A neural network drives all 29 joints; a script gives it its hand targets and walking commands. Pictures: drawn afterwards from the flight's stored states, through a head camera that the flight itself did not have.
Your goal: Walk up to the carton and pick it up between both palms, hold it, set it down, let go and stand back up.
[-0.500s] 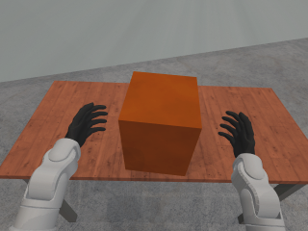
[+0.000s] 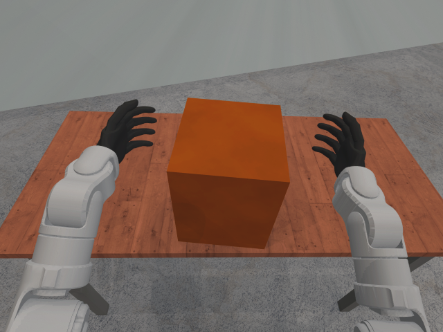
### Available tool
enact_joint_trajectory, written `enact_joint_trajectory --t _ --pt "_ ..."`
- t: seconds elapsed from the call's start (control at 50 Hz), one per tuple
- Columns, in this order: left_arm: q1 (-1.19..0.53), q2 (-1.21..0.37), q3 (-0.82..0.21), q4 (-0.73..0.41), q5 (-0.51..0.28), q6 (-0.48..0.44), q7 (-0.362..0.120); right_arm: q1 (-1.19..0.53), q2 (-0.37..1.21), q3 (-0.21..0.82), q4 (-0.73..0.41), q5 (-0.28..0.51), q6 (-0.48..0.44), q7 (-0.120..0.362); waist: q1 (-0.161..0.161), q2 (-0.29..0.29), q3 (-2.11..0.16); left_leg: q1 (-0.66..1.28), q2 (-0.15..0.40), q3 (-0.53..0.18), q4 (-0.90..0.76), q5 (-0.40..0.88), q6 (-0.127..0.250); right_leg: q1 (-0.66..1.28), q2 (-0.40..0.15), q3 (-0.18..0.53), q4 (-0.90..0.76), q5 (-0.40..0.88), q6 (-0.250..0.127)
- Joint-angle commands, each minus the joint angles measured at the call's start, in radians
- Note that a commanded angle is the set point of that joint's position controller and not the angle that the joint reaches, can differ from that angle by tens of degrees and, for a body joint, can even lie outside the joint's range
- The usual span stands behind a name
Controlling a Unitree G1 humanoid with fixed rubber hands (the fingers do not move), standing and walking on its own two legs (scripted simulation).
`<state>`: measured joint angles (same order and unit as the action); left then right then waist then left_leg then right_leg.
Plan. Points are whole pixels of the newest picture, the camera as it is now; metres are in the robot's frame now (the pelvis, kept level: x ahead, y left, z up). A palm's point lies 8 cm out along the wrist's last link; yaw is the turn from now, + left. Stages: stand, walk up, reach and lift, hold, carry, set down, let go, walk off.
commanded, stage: reach and lift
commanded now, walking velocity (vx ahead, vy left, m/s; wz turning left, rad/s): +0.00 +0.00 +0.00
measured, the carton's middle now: (227, 176) +0.42 -0.02 +0.02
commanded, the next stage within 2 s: none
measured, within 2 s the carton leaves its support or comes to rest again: neither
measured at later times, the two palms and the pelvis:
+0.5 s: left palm (120, 90) +0.42 +0.16 +0.23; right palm (348, 117) +0.39 -0.21 +0.21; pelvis +0.00 +0.00 +0.00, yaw +0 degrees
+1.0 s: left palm (142, 136) +0.42 +0.14 +0.13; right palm (333, 162) +0.37 -0.22 +0.12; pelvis +0.00 +0.00 +0.00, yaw +0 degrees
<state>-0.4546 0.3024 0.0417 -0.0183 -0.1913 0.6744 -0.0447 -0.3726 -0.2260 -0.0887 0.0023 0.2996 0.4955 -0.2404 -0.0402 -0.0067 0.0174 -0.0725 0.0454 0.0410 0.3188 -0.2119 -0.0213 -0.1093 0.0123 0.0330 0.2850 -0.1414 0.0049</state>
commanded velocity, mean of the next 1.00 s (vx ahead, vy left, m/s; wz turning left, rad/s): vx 0.00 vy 0.00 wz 0.00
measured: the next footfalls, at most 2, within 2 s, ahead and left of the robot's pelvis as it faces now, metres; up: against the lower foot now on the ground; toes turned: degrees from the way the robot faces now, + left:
none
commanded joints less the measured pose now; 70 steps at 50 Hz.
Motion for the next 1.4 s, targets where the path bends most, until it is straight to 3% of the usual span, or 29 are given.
enact_joint_trajectory --t 0.0,0.04,0.1,0.16,0.26,0.32,0.36,0.46,0.52,0.54,0.58,0.66,0.68,0.72,0.74,0.76,0.78,0.86,0.88,0.94,0.98,1.0,1.02,1.1,1.2,1.22,1.26,1.28,1.38 --pt "-0.487 0.156 0.134 0.058 -0.009 -0.019 0.025 -0.457 -0.183 -0.089 0.049 0.023 -0.032 0.020 -0.087 -0.010 -0.310 -0.081 -0.033 -0.011 -0.053 0.157 0.020 0.185 0.020 -0.031 0.031 0.352 0.026" --pt "-0.512 0.157 0.131 0.042 -0.016 -0.034 0.032 -0.475 -0.166 -0.054 0.033 0.026 -0.043 0.021 -0.083 -0.002 -0.362 -0.080 -0.046 -0.008 -0.035 0.201 0.020 0.215 0.011 -0.022 0.055 0.447 0.034" --pt "-0.592 0.168 0.145 0.224 0.023 -0.030 0.032 -0.547 -0.179 -0.045 0.220 0.025 -0.038 0.031 -0.079 -0.001 -0.306 -0.101 -0.042 -0.011 -0.048 0.137 0.024 0.173 0.011 -0.022 0.029 0.359 0.026" --pt "-0.574 0.157 0.151 0.319 0.036 -0.031 0.020 -0.551 -0.179 -0.020 0.292 0.034 -0.044 0.030 -0.076 -0.042 -0.299 -0.074 -0.044 -0.004 -0.052 0.170 0.031 0.185 0.004 -0.018 0.018 0.435 0.035" --pt "-0.694 0.169 0.120 0.320 0.013 -0.065 0.023 -0.689 -0.195 -0.045 0.264 0.027 -0.076 0.021 -0.097 -0.034 -0.362 -0.070 -0.054 -0.007 -0.036 0.217 0.016 0.213 0.008 -0.032 0.049 0.531 0.043" --pt "-0.856 0.191 0.093 0.458 0.009 -0.098 0.032 -0.808 -0.210 -0.071 0.435 0.010 -0.080 0.036 -0.114 -0.001 -0.309 -0.072 -0.044 -0.016 -0.037 0.130 0.015 0.115 0.016 -0.046 0.030 0.356 0.023" --pt "-0.886 0.184 0.065 0.450 -0.004 -0.126 0.051 -0.828 -0.200 -0.079 0.468 0.006 -0.090 0.047 -0.112 0.016 -0.325 -0.049 -0.035 -0.019 -0.038 0.110 0.011 0.080 0.021 -0.050 0.021 0.286 0.014" --pt "-0.816 0.160 0.069 0.666 0.041 -0.161 0.034 -0.755 -0.172 -0.038 0.669 -0.007 -0.117 0.048 -0.121 -0.011 -0.337 -0.017 -0.049 -0.019 -0.025 0.182 0.011 0.119 0.023 -0.050 0.012 0.413 0.015" --pt "-0.751 0.119 0.072 0.675 0.073 -0.174 0.017 -0.712 -0.155 -0.006 0.659 0.007 -0.154 0.042 -0.100 0.015 -0.343 0.017 -0.059 -0.008 -0.008 0.285 -0.002 0.156 0.022 -0.057 0.022 0.549 0.026" --pt "-0.720 0.106 0.068 0.743 0.075 -0.184 0.008 -0.721 -0.142 -0.005 0.678 0.004 -0.161 0.041 -0.094 -0.007 -0.291 0.004 -0.059 -0.015 -0.010 0.262 0.005 0.125 0.022 -0.054 0.022 0.525 0.032" --pt "-0.718 0.094 0.059 0.701 0.071 -0.228 0.000 -0.707 -0.113 0.013 0.613 0.008 -0.201 0.036 -0.090 -0.026 -0.318 -0.010 -0.069 -0.008 -0.001 0.281 0.012 0.166 0.017 -0.047 0.032 0.577 0.037" --pt "-0.709 0.062 0.044 0.669 0.071 -0.329 0.005 -0.662 -0.085 -0.009 0.629 -0.031 -0.276 0.039 -0.113 -0.018 -0.380 0.002 -0.068 -0.006 0.012 0.291 0.005 0.175 0.016 -0.056 0.051 0.577 0.035" --pt "-0.718 0.070 0.062 0.684 0.081 -0.350 0.008 -0.677 -0.078 0.006 0.628 -0.029 -0.290 0.040 -0.082 -0.016 -0.393 0.006 -0.063 -0.011 0.015 0.297 0.008 0.156 0.016 -0.053 0.050 0.553 0.030" --pt "-0.704 0.056 0.056 0.691 0.106 -0.380 0.016 -0.639 -0.079 0.011 0.691 -0.034 -0.311 0.057 -0.079 0.028 -0.394 0.056 -0.053 -0.015 0.017 0.311 -0.004 0.099 0.026 -0.067 0.030 0.470 0.020" --pt "-0.688 0.059 0.081 0.713 0.115 -0.403 0.025 -0.620 -0.070 0.034 0.713 -0.032 -0.319 0.066 -0.040 0.024 -0.387 0.048 -0.049 -0.008 0.023 0.322 -0.002 0.096 0.026 -0.059 0.031 0.452 0.014" --pt "-0.651 0.030 0.069 0.813 0.120 -0.408 0.017 -0.591 -0.044 0.051 0.771 -0.040 -0.325 0.065 -0.048 -0.004 -0.350 0.021 -0.055 -0.006 0.012 0.266 0.008 0.097 0.022 -0.056 0.019 0.435 0.017" --pt "-0.657 0.055 0.086 0.734 0.134 -0.432 0.024 -0.586 -0.048 0.040 0.716 -0.042 -0.347 0.059 -0.043 -0.001 -0.378 0.025 -0.056 -0.004 0.011 0.285 0.009 0.112 0.023 -0.049 0.024 0.459 0.023" --pt "-0.625 -0.001 0.069 0.839 0.140 -0.514 0.031 -0.583 -0.034 0.020 0.770 -0.072 -0.431 0.062 -0.050 -0.007 -0.324 -0.015 -0.056 -0.008 0.002 0.227 0.015 0.084 0.022 -0.051 0.013 0.366 0.017" --pt "-0.588 -0.009 0.080 0.902 0.148 -0.532 0.027 -0.561 -0.020 0.044 0.797 -0.076 -0.439 0.059 -0.026 -0.023 -0.300 -0.042 -0.058 -0.002 0.000 0.207 0.019 0.085 0.018 -0.046 0.018 0.349 0.023" --pt "-0.654 -0.023 0.041 0.876 0.122 -0.622 0.042 -0.627 -0.001 0.029 0.755 -0.088 -0.503 0.062 -0.035 -0.010 -0.340 -0.064 -0.051 -0.010 0.010 0.177 0.022 0.047 0.011 -0.040 0.032 0.315 0.018" --pt "-0.667 -0.012 0.058 0.944 0.124 -0.673 0.046 -0.627 0.018 0.045 0.813 -0.090 -0.525 0.064 -0.019 -0.024 -0.327 -0.088 -0.051 -0.002 0.022 0.157 0.023 0.025 0.010 -0.038 0.033 0.273 0.018" --pt "-0.678 -0.014 0.048 0.972 0.131 -0.696 0.051 -0.601 0.016 0.031 0.849 -0.107 -0.533 0.062 -0.050 -0.012 -0.349 -0.093 -0.054 -0.007 0.031 0.153 0.019 0.019 0.010 -0.042 0.038 0.283 0.008" --pt "-0.653 -0.020 0.054 1.006 0.128 -0.708 0.056 -0.607 0.022 0.042 0.854 -0.105 -0.550 0.065 -0.027 -0.019 -0.381 -0.126 -0.051 -0.016 0.033 0.145 0.021 0.024 0.009 -0.043 0.043 0.267 0.006" --pt "-0.720 -0.033 0.024 1.019 0.116 -0.777 0.078 -0.654 0.017 0.019 0.903 -0.128 -0.592 0.071 -0.041 0.023 -0.422 -0.118 -0.043 -0.015 0.057 0.137 0.003 -0.075 0.017 -0.055 0.057 0.201 0.001" --pt "-0.760 -0.059 0.000 1.042 0.093 -0.817 0.093 -0.692 0.005 0.027 0.908 -0.097 -0.631 0.071 -0.050 0.058 -0.552 -0.110 -0.037 -0.019 0.106 0.225 -0.019 -0.133 0.028 -0.076 0.072 0.248 -0.014" --pt "-0.717 -0.082 -0.019 1.054 0.101 -0.827 0.088 -0.647 0.007 0.027 0.945 -0.093 -0.641 0.072 -0.072 0.072 -0.530 -0.085 -0.037 -0.023 0.107 0.230 -0.023 -0.141 0.023 -0.070 0.066 0.259 -0.014" --pt "-0.727 -0.059 -0.001 1.090 0.095 -0.833 0.086 -0.674 0.020 0.051 0.934 -0.086 -0.644 0.067 -0.054 0.020 -0.522 -0.125 -0.043 -0.017 0.119 0.224 -0.013 -0.112 0.019 -0.060 0.077 0.291 -0.005" --pt "-0.712 -0.071 0.003 1.101 0.114 -0.828 0.085 -0.648 0.015 0.055 0.957 -0.082 -0.645 0.067 -0.060 0.052 -0.508 -0.131 -0.043 -0.021 0.113 0.237 -0.018 -0.107 0.016 -0.061 0.085 0.319 -0.006" --pt "-0.750 -0.098 0.021 1.058 0.134 -0.847 0.087 -0.696 0.050 0.046 0.951 -0.086 -0.658 0.067 -0.054 0.039 -0.486 -0.134 -0.042 -0.023 0.120 0.238 -0.018 -0.124 0.014 -0.059 0.083 0.313 -0.004"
